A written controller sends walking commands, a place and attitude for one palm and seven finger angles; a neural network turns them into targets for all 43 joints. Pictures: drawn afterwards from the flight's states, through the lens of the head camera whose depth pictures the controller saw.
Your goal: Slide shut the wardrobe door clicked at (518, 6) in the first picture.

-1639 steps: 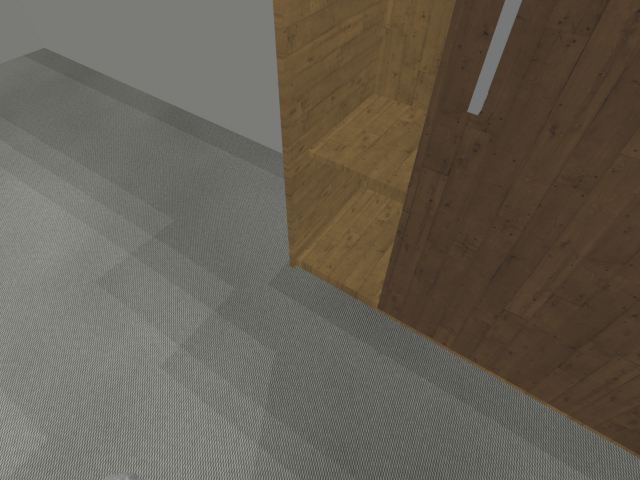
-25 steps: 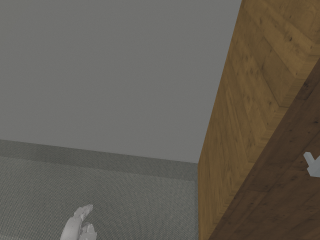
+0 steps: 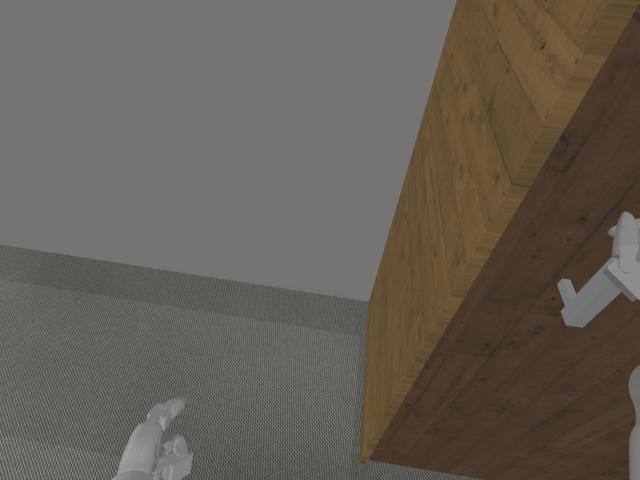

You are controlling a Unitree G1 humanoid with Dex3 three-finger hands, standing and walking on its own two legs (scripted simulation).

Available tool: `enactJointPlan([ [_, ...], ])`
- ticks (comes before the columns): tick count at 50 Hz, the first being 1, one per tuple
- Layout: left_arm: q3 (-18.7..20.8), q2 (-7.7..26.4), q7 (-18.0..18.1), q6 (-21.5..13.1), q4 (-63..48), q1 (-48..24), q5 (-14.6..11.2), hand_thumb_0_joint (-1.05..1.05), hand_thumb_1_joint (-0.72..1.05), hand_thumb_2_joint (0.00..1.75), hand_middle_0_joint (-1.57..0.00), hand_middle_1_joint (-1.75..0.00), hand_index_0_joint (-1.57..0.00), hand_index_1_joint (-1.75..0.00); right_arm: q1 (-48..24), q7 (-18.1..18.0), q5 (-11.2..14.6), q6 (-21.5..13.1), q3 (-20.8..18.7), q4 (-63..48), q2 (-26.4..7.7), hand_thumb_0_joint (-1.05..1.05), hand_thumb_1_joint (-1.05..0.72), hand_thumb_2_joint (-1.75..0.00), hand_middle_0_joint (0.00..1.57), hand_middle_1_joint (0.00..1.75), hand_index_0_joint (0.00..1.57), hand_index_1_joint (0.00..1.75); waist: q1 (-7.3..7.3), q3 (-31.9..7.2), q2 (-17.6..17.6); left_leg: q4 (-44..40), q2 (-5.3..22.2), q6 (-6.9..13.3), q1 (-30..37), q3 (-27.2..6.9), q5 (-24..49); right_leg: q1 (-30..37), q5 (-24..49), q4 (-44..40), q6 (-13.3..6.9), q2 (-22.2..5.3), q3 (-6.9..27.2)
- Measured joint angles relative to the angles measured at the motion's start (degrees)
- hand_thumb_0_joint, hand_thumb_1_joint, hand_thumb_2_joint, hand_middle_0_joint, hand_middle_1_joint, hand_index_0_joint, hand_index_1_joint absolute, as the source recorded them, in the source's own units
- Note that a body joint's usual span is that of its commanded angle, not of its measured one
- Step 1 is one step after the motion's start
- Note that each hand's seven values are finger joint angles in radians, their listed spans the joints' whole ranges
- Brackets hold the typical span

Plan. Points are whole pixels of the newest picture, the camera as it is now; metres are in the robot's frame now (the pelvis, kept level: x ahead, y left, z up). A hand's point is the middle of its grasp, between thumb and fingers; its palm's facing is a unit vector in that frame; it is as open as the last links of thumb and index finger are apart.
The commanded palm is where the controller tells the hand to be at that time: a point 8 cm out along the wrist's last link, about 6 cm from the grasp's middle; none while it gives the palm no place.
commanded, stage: stop walking and hold the door there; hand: right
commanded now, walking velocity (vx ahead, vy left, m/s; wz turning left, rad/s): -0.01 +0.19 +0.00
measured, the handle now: out of the picture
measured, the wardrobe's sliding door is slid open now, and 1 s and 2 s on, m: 0.00 0.00 0.00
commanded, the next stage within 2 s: loosen the grip on the handle in 1.22 s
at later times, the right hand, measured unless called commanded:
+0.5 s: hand (623, 260) +0.28 -0.24 +0.23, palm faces +0.40 +0.89 -0.19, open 6.5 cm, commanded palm +0.24 -0.27 +0.22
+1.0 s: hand (614, 256) +0.28 -0.23 +0.23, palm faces +0.51 +0.84 -0.18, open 6.6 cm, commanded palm +0.24 -0.27 +0.22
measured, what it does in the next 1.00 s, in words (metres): steps on the spot: left foot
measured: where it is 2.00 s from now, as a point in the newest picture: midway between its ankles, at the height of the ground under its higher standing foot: outside the picture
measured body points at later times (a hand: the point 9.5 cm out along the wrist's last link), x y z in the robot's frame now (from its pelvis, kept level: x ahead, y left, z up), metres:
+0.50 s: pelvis +0.00 -0.01 +0.01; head -0.03 -0.01 +0.46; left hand +0.17 +0.22 -0.07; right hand +0.25 -0.28 +0.24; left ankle +0.03 +0.12 -0.73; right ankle +0.03 -0.04 -0.73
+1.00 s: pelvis +0.03 +0.03 +0.01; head +0.00 +0.04 +0.46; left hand +0.21 +0.26 -0.07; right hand +0.25 -0.28 +0.24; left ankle +0.03 +0.12 -0.73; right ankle +0.03 -0.04 -0.73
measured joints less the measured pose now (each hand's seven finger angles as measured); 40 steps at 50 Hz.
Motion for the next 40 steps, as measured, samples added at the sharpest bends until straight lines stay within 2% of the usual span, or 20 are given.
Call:
enactJointPlan([
  [2, -0.9, -0.8, -0.4, -0.1, 0.1, 0.4, 0.1, 0.01, 0.91, 0.89, -0.20, -0.30, -0.20, -0.30, -1.0, 0.0, 0.3, 1.2, 0.7, 0.2, -0.1, -0.16, -0.66, -0.78, 0.51, 1.51, 0.21, 1.31, -0.32, 0.0, 0.3, -7.2, -0.3, 0.4, 3.4, 1.3, 3.3, 0.1, 0.5, -0.4, 0.1, 0.7, -0.2],
  [4, -1.8, -1.0, -0.4, 0.2, 0.2, 0.3, 0.2, 0.01, 0.91, 0.89, -0.20, -0.30, -0.20, -0.30, -2.2, 0.0, 0.2, 2.1, 1.2, 0.6, 0.4, -0.15, -0.67, -0.77, 0.50, 1.50, 0.20, 1.31, -0.36, 0.6, -0.2, -11.8, -1.0, 1.6, 5.3, 1.4, 10.0, -0.2, 0.4, 0.2, 0.4, 0.7, 0.0],
  [7, -2.4, -1.3, -0.2, 1.0, 0.4, 0.2, 0.5, 0.01, 0.90, 0.89, -0.21, -0.30, -0.20, -0.30, -2.7, -0.1, 0.2, 2.9, 2.0, 0.3, 1.1, -0.14, -0.68, -0.76, 0.49, 1.50, 0.21, 1.31, -0.72, 0.5, -0.6, -12.5, -1.4, 1.9, 5.1, 1.3, 10.3, -0.7, -0.5, 0.6, 4.8, 0.3, 0.3],
  [8, -2.5, -1.3, 0.0, 1.2, 0.4, 0.2, 0.4, 0.01, 0.90, 0.89, -0.21, -0.30, -0.21, -0.30, -2.9, -0.1, 0.1, 3.2, 2.3, -0.2, 1.2, -0.14, -0.68, -0.76, 0.49, 1.50, 0.21, 1.31, -0.97, 0.3, -0.4, -12.6, -1.5, 1.8, 4.9, 1.0, 10.1, -0.9, -0.4, 0.5, 5.0, 0.3, 0.2],
  [9, -2.6, -1.2, 0.2, 1.3, 0.5, 0.3, 0.5, 0.01, 0.90, 0.89, -0.21, -0.30, -0.21, -0.30, -2.9, 0.0, -0.1, 3.4, 2.6, -0.7, 1.3, -0.14, -0.68, -0.76, 0.49, 1.51, 0.21, 1.31, -1.19, 0.1, -0.1, -12.6, -1.6, 1.7, 4.7, 0.7, 10.1, -0.9, 0.0, 0.2, 4.3, 0.3, -0.1],
  [12, -2.7, -1.3, 1.1, 1.4, 0.9, 0.3, 0.5, 0.01, 0.90, 0.89, -0.21, -0.30, -0.21, -0.30, -2.6, -0.3, -0.9, 3.3, 3.3, -1.6, 1.2, -0.14, -0.67, -0.76, 0.49, 1.52, 0.22, 1.29, -1.55, -0.3, 1.6, -12.6, -1.7, 1.3, 4.7, -0.7, 9.7, 0.6, 1.4, -2.2, 0.3, 0.7, -1.2],
  [13, -2.7, -1.3, 1.4, 1.3, 1.1, 0.4, 0.6, 0.01, 0.90, 0.89, -0.21, -0.30, -0.21, -0.30, -2.3, -0.5, -1.2, 3.2, 3.7, -1.7, 1.3, -0.14, -0.67, -0.76, 0.49, 1.53, 0.23, 1.28, -1.49, -0.5, 2.1, -11.9, -2.0, 1.5, 4.8, -1.6, 7.9, 1.5, 2.0, -3.6, 0.0, 0.9, -1.3],
  [15, -2.5, -1.3, 1.8, 1.2, 1.3, 0.8, 1.1, 0.01, 0.90, 0.89, -0.21, -0.30, -0.21, -0.30, -1.6, -0.8, -1.5, 2.9, 4.4, -1.2, 1.9, -0.13, -0.67, -0.76, 0.48, 1.52, 0.24, 1.27, -1.22, -1.1, 2.4, -10.1, -2.7, 2.0, 5.1, -3.1, 4.0, 3.9, 3.7, -7.5, 1.0, 1.4, -1.1],
  [18, -2.0, -0.9, 1.8, 0.9, 1.3, 1.2, 1.5, 0.01, 0.90, 0.89, -0.21, -0.30, -0.20, -0.30, -0.7, -0.7, -1.0, 3.1, 5.6, -0.6, 2.4, -0.12, -0.67, -0.76, 0.47, 1.51, 0.26, 1.28, -0.71, -1.8, 1.8, -12.9, -3.6, 2.4, 7.3, -2.9, 4.3, 6.8, 6.5, -12.8, 2.8, 1.5, 0.3],
  [22, -2.1, -0.9, 1.3, 1.1, 0.7, 0.2, 1.3, 0.01, 0.90, 0.89, -0.21, -0.30, -0.20, -0.30, -1.8, -0.4, -0.9, 3.7, 6.0, -0.4, 1.2, -0.12, -0.67, -0.75, 0.47, 1.50, 0.24, 1.28, -0.73, -1.5, 3.3, -20.1, -3.4, 2.6, 10.1, -3.9, 10.7, 6.9, 6.8, -12.6, 1.1, 2.3, 0.7],
  [24, -2.2, -0.9, 1.4, 1.4, 0.5, -0.7, 1.4, 0.01, 0.90, 0.89, -0.21, -0.30, -0.20, -0.30, -1.9, -0.2, -0.9, 3.4, 5.6, 0.0, 1.3, -0.12, -0.68, -0.76, 0.46, 1.50, 0.24, 1.28, -0.93, -1.3, 3.5, -20.2, -3.4, 2.3, 10.1, -4.4, 13.2, 7.2, 6.4, -12.6, 1.2, 2.4, 0.5],
  [27, -1.9, -0.6, 1.7, 1.6, -0.2, -0.7, 1.4, 0.01, 0.90, 0.89, -0.21, -0.30, -0.20, -0.30, -1.6, -0.2, -0.8, 3.0, 5.5, 0.8, 2.4, -0.11, -0.68, -0.77, 0.46, 1.50, 0.23, 1.28, -1.22, -2.0, 2.9, -19.7, -3.6, 2.6, 9.9, -4.8, 11.1, 7.7, 6.9, -14.3, 2.3, 2.5, 0.9],
  [32, -1.9, -0.7, 1.9, 1.8, 0.0, -1.0, 1.2, 0.01, 0.90, 0.89, -0.21, -0.30, -0.20, -0.30, -1.4, 0.0, -0.2, 2.7, 5.1, 0.8, 2.6, -0.11, -0.68, -0.79, 0.46, 1.50, 0.22, 1.28, -1.90, -2.3, 2.7, -20.5, -4.2, 2.1, 10.1, -4.5, 13.0, 6.9, 6.5, -13.0, 1.5, 2.2, 1.8],
  [40, -2.1, -0.8, 1.8, 1.9, 0.4, -0.9, 0.9, 0.01, 0.90, 0.89, -0.21, -0.30, -0.21, -0.30, 0.8, -0.1, 0.7, 2.0, 3.2, -0.2, 2.3, -0.11, -0.68, -0.82, 0.47, 1.51, 0.21, 1.28, -2.47, -3.5, 2.6, -21.1, -5.9, 3.6, 10.6, -3.6, 11.9, 5.9, 4.2, -10.5, 2.2, 0.5, 2.6],
])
